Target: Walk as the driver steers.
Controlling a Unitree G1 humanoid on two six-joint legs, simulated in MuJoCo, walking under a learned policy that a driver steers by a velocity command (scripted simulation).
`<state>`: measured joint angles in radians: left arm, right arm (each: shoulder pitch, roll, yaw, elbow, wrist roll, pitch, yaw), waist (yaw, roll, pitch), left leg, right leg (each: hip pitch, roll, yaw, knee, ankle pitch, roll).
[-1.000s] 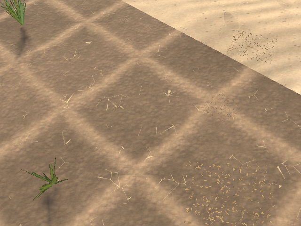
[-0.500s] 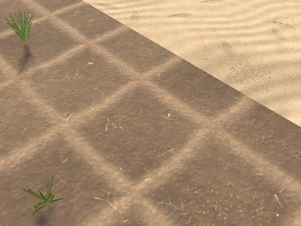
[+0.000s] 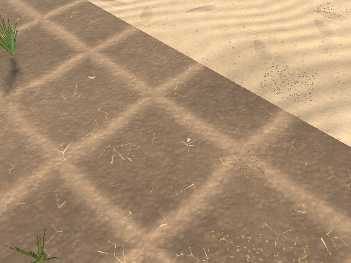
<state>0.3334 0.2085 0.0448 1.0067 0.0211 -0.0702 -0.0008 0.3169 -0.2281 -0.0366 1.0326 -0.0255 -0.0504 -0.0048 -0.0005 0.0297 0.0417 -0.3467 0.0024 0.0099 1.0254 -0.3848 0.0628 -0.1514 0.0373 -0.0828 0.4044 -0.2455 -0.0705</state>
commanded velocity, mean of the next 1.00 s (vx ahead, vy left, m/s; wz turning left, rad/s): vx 0.05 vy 0.00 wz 0.00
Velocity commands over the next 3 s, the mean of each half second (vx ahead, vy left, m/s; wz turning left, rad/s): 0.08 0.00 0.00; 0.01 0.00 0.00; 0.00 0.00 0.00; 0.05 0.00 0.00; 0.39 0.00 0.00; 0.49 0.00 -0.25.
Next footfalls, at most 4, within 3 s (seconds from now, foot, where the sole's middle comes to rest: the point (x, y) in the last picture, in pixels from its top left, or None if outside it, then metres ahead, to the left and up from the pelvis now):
0.28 left None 0.19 0.09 -0.78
0.38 right None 0.06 -0.08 -0.78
2.20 left None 0.33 0.12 -0.78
2.74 right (206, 220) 0.67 -0.06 -0.78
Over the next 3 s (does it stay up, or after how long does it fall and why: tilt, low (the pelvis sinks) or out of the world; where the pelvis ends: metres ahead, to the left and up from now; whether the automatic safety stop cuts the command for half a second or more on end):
stays up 0.64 -0.01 0.00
